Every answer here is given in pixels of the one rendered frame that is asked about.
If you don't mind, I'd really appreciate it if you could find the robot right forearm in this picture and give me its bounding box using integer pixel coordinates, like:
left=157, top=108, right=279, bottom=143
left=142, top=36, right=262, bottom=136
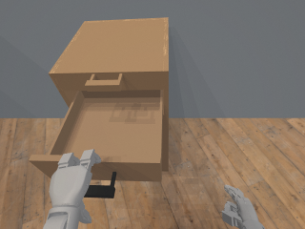
left=241, top=219, right=265, bottom=229

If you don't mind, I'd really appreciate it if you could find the robot left hand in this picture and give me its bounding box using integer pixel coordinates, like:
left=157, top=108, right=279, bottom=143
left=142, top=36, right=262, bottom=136
left=49, top=149, right=102, bottom=224

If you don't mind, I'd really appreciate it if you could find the handle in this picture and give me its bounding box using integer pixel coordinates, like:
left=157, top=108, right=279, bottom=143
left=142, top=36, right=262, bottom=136
left=85, top=79, right=122, bottom=92
left=84, top=172, right=117, bottom=198

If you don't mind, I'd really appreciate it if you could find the robot left forearm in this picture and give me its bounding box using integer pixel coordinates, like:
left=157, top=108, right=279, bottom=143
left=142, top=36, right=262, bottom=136
left=43, top=205, right=81, bottom=229

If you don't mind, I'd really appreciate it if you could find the cabinet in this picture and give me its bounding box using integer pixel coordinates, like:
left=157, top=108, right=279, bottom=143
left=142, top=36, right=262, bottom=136
left=49, top=17, right=169, bottom=172

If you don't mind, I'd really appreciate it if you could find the robot right hand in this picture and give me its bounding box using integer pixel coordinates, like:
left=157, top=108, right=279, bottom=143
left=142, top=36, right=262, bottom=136
left=221, top=184, right=259, bottom=229

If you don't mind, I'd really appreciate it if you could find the drawer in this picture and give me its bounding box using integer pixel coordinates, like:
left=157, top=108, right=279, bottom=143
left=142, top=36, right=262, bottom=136
left=29, top=90, right=164, bottom=182

